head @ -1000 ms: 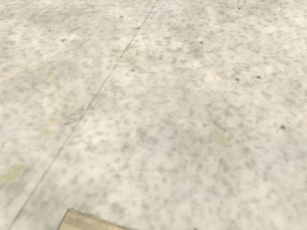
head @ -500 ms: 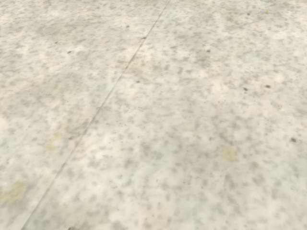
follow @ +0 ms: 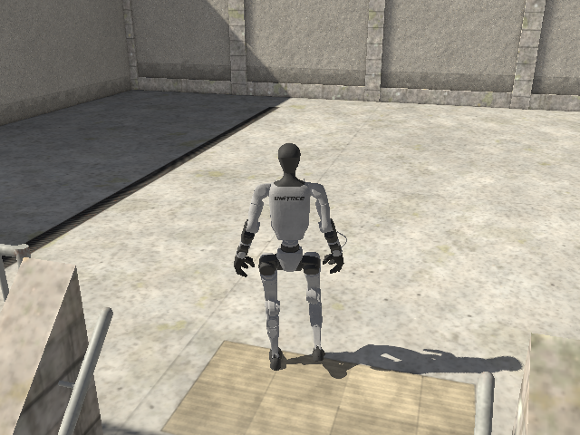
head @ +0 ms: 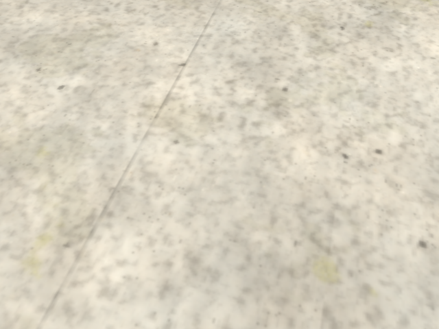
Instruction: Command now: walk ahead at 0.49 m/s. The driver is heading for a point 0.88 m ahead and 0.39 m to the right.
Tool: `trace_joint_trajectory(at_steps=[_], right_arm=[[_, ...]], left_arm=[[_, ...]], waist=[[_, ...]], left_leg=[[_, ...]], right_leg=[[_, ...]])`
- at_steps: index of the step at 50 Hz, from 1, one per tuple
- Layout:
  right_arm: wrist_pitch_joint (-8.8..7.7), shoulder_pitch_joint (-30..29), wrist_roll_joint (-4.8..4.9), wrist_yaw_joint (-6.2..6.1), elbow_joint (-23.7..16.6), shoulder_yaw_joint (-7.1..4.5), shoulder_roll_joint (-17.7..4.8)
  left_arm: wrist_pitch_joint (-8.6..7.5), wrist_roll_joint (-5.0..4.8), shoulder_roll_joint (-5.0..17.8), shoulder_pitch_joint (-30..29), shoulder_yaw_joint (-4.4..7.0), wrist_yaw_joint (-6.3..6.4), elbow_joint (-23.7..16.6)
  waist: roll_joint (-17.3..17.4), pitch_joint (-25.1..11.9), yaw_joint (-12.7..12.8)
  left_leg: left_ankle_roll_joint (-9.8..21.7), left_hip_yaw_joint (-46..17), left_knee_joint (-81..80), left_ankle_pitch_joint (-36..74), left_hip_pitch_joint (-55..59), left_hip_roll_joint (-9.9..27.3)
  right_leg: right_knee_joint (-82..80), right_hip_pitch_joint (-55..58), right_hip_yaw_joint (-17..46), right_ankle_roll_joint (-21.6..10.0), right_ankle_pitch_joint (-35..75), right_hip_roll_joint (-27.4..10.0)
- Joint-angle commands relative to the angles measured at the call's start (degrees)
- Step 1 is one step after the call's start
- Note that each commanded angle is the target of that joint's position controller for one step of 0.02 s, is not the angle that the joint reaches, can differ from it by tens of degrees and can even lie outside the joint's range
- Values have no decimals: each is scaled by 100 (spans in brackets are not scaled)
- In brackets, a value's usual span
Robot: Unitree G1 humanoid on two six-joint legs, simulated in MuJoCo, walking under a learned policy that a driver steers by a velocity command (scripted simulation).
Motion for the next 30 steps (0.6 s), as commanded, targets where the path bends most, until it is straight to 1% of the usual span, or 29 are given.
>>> trace_joint_trajectory(at_steps=[1,2,3,6,7,10,13,14,15,16,17,18,19,20,21,22,23,24,25,27,28,30], right_arm=[[-182,-203,-2,-20,-216,-97,-581],[-178,-98,-7,-59,-152,-111,-660],[-164,-6,-19,-99,-94,-122,-724],[-136,163,-13,-174,13,-125,-855],[-136,263,-6,-188,65,-128,-909],[-98,589,30,-203,266,-142,-1000],[18,708,51,-217,384,-160,-1018],[65,687,57,-227,387,-176,-1060],[111,605,61,-241,359,-195,-1129],[156,509,59,-265,311,-218,-1224],[221,402,47,-297,258,-223,-1262],[259,434,2,-350,168,-175,-1164],[157,824,-108,-331,-99,-5,-722],[-74,884,-132,-232,-138,130,-434],[-271,361,86,-134,-265,-18,-980],[-366,-63,201,-113,-417,-7,-1013],[-384,-205,121,-148,-444,-4,-951],[-327,-205,18,-193,-426,-61,-1003],[-246,-146,-29,-197,-450,-73,-959],[-119,-61,-93,-212,-496,-65,-808],[-80,-179,-113,-230,-562,-58,-765],[-61,-661,-123,-251,-739,-32,-688]], left_arm=[[97,60,222,392,71,37,-276],[105,94,250,119,73,44,-393],[106,102,248,-92,68,33,-469],[62,74,174,-650,14,-52,-623],[51,60,142,-869,-11,-83,-692],[57,2,153,-1365,-47,-174,-933],[59,-4,212,-1698,-46,-301,-1215],[57,3,240,-1716,-40,-348,-1284],[58,12,298,-1629,-16,-384,-1330],[68,23,413,-1389,42,-399,-1337],[81,25,592,-743,159,-397,-1221],[99,1,943,240,357,-345,-970],[137,40,1660,1042,565,-251,-902],[122,-45,1536,1001,494,-259,-980],[114,24,1142,945,372,-244,-998],[105,61,923,639,319,-212,-1063],[102,78,804,242,277,-210,-1164],[92,117,630,-46,218,-202,-1278],[96,150,596,-179,201,-196,-1358],[75,99,685,-147,231,-156,-1379],[64,79,768,-61,258,-120,-1367],[79,47,884,151,301,-43,-1322]], waist=[[557,-113,272],[506,1,222],[483,58,171],[453,107,-38],[432,125,-130],[389,244,-340],[358,302,-389],[398,276,-360],[468,184,-272],[585,-37,-115],[613,-438,256],[453,-984,661],[-623,-1799,688],[-1194,-2476,506],[-803,-2097,697],[-412,-1400,616],[176,-892,365],[232,-690,156],[109,-592,6],[34,-510,-101],[27,-441,-95],[17,-288,47]], left_leg=[[1052,-1401,-1508,467,43,1530],[1072,-1321,-1567,539,46,1525],[1052,-1185,-1598,623,145,1526],[813,-634,-1617,835,274,1389],[762,-508,-1643,816,341,1400],[706,-311,-1593,756,986,1629],[575,-176,-1245,1041,1829,1888],[518,-115,-1052,1386,2015,1938],[447,-17,-757,2125,2106,1945],[365,98,-282,3236,2134,1915],[239,299,639,4204,2012,1783],[35,516,1978,4182,1347,1517],[-331,622,4276,1981,-921,915],[-500,-364,5669,-2299,-2540,-71],[-325,-1028,5986,-2096,-3180,336],[-211,-918,5756,-1623,-3297,597],[-218,-859,5198,-1240,-3063,832],[-260,-864,4712,-1013,-2633,1019],[-323,-872,4503,-904,-2328,1064],[-522,-770,4094,-717,-2168,1034],[-619,-727,3802,-501,-2213,995],[-756,-686,2934,177,-2313,891]], right_leg=[[-330,-509,158,117,477,-382],[-657,-733,141,189,739,-405],[-1009,-919,134,232,1077,-408],[-2253,-764,-17,206,2114,-255],[-2555,-669,-98,182,2319,-178],[-3059,-830,-88,86,2354,-44],[-3350,-1178,-84,-105,1802,36],[-3396,-1149,-175,-178,1505,94],[-3429,-913,-331,-266,1185,213],[-3413,-441,-548,-367,889,415],[-3540,450,-753,-500,855,680],[-3650,1901,-607,-706,1050,820],[-3676,4268,1771,-1533,905,-581],[-4835,5393,4498,-2260,161,-1446],[-5041,5195,4066,-1931,-96,-1296],[-5043,4424,3184,-1690,237,-1070],[-5134,3467,2534,-1542,851,-839],[-5266,2804,2106,-1432,1372,-642],[-5410,2381,1972,-1432,1606,-504],[-5548,1943,1669,-1510,2078,-372],[-5592,1813,1518,-1512,2231,-309],[-5605,1693,1305,-1398,2245,-153]])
